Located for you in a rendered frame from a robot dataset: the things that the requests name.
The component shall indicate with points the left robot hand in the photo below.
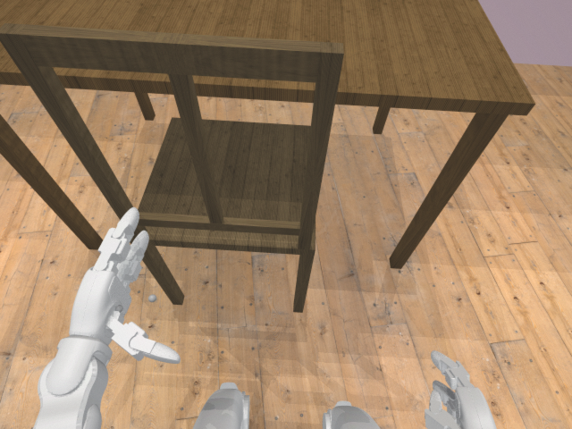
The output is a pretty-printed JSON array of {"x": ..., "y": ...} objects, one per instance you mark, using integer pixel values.
[{"x": 106, "y": 285}]

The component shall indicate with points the chair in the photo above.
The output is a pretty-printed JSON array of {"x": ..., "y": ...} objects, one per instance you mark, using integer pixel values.
[{"x": 242, "y": 186}]

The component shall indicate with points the right robot hand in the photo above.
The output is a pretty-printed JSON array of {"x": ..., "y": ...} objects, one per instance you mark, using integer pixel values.
[{"x": 467, "y": 407}]

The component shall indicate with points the table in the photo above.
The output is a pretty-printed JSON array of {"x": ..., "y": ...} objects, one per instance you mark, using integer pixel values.
[{"x": 441, "y": 55}]

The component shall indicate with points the robot left thigh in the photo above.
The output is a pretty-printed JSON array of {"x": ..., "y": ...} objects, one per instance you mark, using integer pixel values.
[{"x": 225, "y": 409}]

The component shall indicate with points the left robot shin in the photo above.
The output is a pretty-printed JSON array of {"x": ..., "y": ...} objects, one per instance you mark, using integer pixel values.
[{"x": 228, "y": 386}]

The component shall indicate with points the left robot forearm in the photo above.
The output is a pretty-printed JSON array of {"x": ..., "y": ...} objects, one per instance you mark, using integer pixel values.
[{"x": 72, "y": 385}]

